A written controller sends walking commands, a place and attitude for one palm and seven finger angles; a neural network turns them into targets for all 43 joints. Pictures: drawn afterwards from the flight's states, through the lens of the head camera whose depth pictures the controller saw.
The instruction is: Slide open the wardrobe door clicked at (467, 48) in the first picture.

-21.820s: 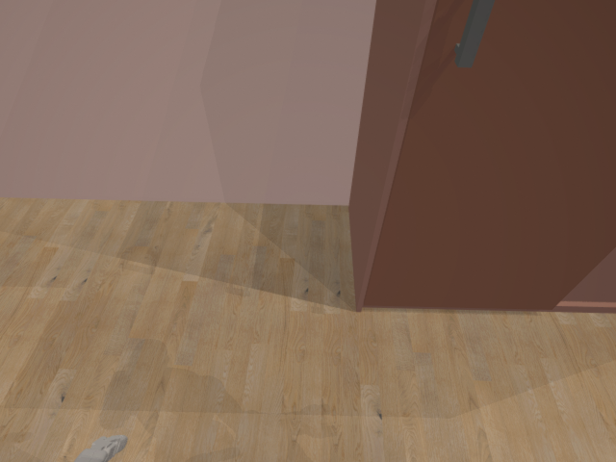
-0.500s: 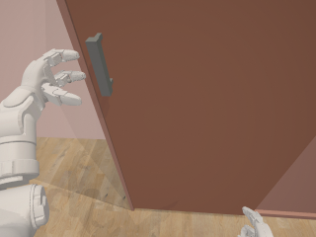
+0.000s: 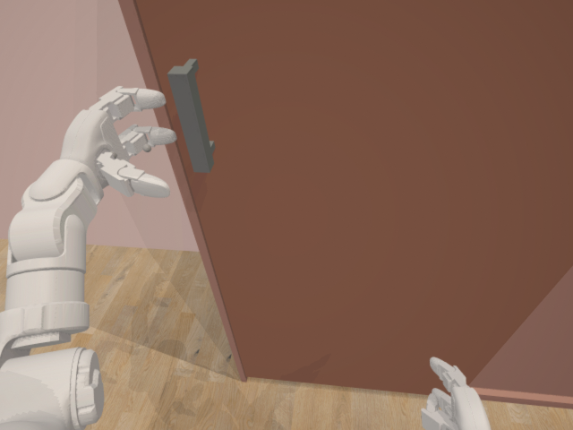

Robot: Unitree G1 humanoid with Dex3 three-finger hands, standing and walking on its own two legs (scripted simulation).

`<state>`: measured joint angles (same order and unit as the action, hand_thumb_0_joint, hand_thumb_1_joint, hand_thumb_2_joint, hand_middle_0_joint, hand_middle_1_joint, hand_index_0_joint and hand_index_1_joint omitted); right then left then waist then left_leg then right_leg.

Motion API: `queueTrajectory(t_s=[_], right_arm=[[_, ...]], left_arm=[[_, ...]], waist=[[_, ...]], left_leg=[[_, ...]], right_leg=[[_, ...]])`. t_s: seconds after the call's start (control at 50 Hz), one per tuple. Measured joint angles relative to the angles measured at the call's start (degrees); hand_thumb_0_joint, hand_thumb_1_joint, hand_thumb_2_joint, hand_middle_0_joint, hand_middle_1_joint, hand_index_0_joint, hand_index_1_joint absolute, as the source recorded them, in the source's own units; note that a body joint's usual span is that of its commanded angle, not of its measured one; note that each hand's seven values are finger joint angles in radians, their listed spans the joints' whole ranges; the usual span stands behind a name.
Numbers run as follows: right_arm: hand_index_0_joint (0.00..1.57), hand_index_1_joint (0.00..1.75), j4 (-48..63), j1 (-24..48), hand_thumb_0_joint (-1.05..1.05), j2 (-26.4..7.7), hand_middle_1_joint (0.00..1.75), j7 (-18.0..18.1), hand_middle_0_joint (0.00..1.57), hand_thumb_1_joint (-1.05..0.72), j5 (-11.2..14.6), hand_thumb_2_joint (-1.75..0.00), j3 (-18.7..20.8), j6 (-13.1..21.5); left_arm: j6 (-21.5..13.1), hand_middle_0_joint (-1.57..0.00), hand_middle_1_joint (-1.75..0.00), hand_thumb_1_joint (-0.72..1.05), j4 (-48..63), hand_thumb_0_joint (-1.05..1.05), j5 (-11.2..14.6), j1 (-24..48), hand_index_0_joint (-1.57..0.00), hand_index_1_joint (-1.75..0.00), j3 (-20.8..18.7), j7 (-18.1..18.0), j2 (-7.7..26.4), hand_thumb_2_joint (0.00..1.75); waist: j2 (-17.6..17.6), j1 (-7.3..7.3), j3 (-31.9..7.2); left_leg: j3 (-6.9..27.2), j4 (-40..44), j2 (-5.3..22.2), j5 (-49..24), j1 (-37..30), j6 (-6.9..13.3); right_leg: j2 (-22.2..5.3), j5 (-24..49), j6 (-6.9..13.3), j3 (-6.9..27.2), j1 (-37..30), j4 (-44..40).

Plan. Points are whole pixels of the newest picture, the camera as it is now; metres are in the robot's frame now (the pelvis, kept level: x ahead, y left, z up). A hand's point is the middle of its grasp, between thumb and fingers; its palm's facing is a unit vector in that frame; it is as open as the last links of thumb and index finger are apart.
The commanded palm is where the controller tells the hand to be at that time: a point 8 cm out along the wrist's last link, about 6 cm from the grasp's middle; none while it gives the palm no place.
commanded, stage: move the hooked fingers beside the handle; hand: left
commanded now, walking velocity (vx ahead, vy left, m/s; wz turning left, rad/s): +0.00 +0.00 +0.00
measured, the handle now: (197, 116) +0.44 +0.15 +0.25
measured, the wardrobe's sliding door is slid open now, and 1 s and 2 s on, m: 0.00 0.00 0.00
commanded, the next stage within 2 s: feel for the door with the fingertips in 1.16 s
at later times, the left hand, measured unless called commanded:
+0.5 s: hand (134, 139) +0.38 +0.21 +0.26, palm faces +0.02 -1.00 -0.03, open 14.0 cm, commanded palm +0.34 +0.26 +0.26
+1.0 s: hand (142, 140) +0.38 +0.21 +0.26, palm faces -0.03 -1.00 -0.04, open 14.0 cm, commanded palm +0.36 +0.26 +0.26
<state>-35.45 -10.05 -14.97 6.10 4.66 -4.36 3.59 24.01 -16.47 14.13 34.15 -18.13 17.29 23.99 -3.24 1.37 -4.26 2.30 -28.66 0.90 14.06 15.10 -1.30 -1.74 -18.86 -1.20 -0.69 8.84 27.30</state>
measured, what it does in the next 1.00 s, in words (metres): stands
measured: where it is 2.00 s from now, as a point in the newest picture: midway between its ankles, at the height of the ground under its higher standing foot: outside the picture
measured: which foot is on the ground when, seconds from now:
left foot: down 0.00-1.00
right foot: down 0.00-1.00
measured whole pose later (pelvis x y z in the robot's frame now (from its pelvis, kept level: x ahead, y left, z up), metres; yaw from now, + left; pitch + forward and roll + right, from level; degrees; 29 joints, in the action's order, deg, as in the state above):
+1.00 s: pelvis +0.00 +0.00 +0.00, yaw +0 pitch +1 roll +0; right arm -36.3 -11.2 -15.4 6.7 4.9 -4.3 3.4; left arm 22.7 -22.2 13.5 38.1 -17.7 18.3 26.4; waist -3.2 1.0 -4.0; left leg 2.8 -28.6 1.1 13.7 15.5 -1.5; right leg -1.5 -18.4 -1.0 -1.2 8.9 26.9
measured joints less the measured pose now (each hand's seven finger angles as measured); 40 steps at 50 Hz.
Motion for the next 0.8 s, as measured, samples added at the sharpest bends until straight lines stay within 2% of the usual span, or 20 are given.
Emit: queueTrajectory(t_s=[0.08, 0.2, 0.38, 0.48, 0.56, 0.7, 0.8], right_arm=[[0.20, 0.30, 0.0, -0.2, 0.01, 0.6, 0.30, 0.0, 0.20, -0.90, -0.2, -0.90, -0.5, -0.5], [0.20, 0.30, -0.6, -1.7, 0.01, -0.3, 0.30, 0.3, 0.21, -0.90, 0.5, -0.90, -0.1, -1.4], [0.20, 0.30, -1.2, -2.8, 0.01, -1.2, 0.30, 0.3, 0.20, -0.90, 0.2, -0.90, 0.9, -0.7], [0.20, 0.30, -0.8, -2.1, 0.01, -0.6, 0.30, 0.0, 0.20, -0.90, 0.1, -0.90, 0.6, -0.9], [0.20, 0.30, 0.0, -2.1, 0.01, -0.7, 0.30, -0.2, 0.20, -0.90, 0.5, -0.90, 0.7, -1.2], [0.20, 0.30, -0.3, -1.3, 0.01, -0.9, 0.30, 0.2, 0.20, -0.90, 0.4, -0.90, 0.5, -0.6], [0.20, 0.30, -0.9, 0.1, 0.01, -0.4, 0.30, 0.6, 0.20, -0.90, 0.4, -0.90, -0.1, -0.1]], left_arm=[[-0.7, -0.31, -1.20, -0.50, -1.4, -0.01, -0.7, 1.2, -0.30, -1.20, -1.5, -1.2, 1.1, 0.30], [0.4, -0.30, -1.20, -0.50, -6.4, -0.01, -1.5, 3.1, -0.30, -1.20, -1.1, 0.2, 4.0, 0.30], [-1.8, -0.30, -1.20, -0.50, 0.8, -0.01, 0.4, -1.0, -0.30, -1.20, -0.9, 1.3, 0.7, 0.30], [-0.5, -0.31, -1.20, -0.50, -0.5, -0.01, -0.1, -0.8, -0.30, -1.20, -3.1, 0.2, 2.2, 0.30], [0.7, -0.31, -1.20, -0.50, -1.3, -0.01, -0.8, -1.5, -0.30, -1.20, -3.2, 0.2, 3.6, 0.30], [-0.1, -0.30, -1.20, -0.50, 2.8, -0.01, 0.8, -3.5, -0.30, -1.20, -1.6, 2.4, 1.6, 0.30], [0.2, -0.31, -1.20, -0.50, -0.9, -0.01, 0.2, 0.2, -0.30, -1.20, -1.0, 1.4, 2.1, 0.30]], waist=[[0.4, -0.33, -0.2], [0.1, -0.38, -0.4], [0.0, -0.42, 0.2], [0.1, -0.80, -0.6], [-0.3, -0.51, -0.7], [0.0, 0.74, -0.3], [0.5, 0.56, 0.0]], left_leg=[[-0.2, 0.4, 0.3, 0.0, -0.5, -0.2], [0.2, 0.2, 0.5, 0.1, -0.2, -0.4], [0.0, 0.5, 0.3, 0.1, -0.8, -0.2], [-0.5, 0.8, 0.6, 0.2, -1.2, -0.4], [-0.4, 0.7, 0.6, 0.2, -1.0, -0.4], [0.3, 0.3, 0.3, 0.1, -1.0, -0.3], [0.8, -0.1, 0.4, -0.1, -0.2, -0.5]], right_leg=[[0.3, 0.1, 0.2, 0.2, -0.3, -0.2], [0.5, 0.1, 0.4, -0.2, -0.3, -0.5], [0.3, 0.0, 0.3, 0.0, -0.8, -0.6], [0.5, -0.1, 0.4, 0.5, -0.7, -0.5], [0.6, -0.1, 0.4, 0.4, -0.7, -0.5], [0.3, -0.1, 0.3, -0.3, -1.1, -0.3], [0.5, 0.0, 0.5, -0.8, -0.6, -0.1]])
